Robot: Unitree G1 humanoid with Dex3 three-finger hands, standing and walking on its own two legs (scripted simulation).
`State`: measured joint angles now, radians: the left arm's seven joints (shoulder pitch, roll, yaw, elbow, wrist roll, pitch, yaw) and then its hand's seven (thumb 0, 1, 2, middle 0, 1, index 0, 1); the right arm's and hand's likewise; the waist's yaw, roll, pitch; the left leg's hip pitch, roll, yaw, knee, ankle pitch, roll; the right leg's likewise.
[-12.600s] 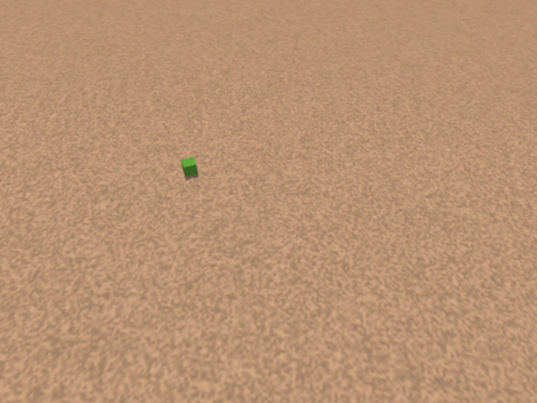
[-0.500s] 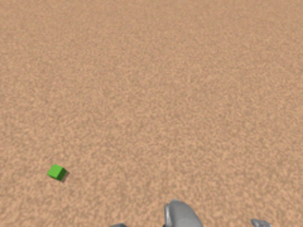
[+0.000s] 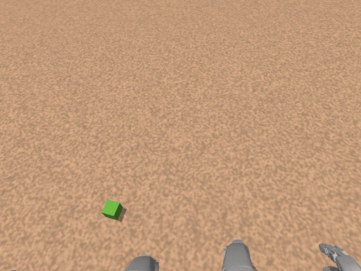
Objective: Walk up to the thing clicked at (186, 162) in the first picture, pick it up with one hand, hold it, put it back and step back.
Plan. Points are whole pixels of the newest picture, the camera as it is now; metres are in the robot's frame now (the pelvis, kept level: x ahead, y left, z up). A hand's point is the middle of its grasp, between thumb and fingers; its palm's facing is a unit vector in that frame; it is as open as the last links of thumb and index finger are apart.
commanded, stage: walk up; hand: left
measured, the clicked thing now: (112, 209) +0.47 +0.40 -0.67
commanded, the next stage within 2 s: none
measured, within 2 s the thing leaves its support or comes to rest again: neither
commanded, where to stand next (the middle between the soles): +0.05 +0.28 m, yaw -15 degrees
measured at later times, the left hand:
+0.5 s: hand out of the picture +0.04 +0.53 -0.08, palm faces -0.12 -0.77 -0.63, open 7.4 cm
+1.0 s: hand out of the picture +0.13 +0.56 -0.11, palm faces -0.33 -0.88 -0.35, open 7.4 cm
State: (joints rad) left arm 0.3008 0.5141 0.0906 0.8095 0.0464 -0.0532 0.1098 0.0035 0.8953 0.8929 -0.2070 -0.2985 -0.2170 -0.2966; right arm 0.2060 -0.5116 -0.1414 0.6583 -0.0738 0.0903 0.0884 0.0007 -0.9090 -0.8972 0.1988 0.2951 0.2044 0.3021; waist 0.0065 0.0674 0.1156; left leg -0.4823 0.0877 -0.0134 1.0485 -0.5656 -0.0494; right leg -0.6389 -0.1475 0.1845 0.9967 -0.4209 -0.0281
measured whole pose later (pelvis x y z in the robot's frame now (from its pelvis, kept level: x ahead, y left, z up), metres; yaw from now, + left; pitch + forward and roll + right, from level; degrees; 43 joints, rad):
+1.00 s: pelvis -0.04 +0.33 +0.05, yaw -16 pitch -2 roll -1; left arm 0.17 0.42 0.08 0.92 0.03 0.02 -0.02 0.01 0.90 0.89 -0.20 -0.30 -0.21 -0.30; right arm 0.37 -0.42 -0.06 0.90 -0.02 -0.07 -0.03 0.00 -0.90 -0.90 0.21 0.30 0.21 0.30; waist -0.05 -0.05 0.15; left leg -0.26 0.10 0.13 0.72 -0.43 0.01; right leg -0.45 0.01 0.08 0.97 -0.48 -0.03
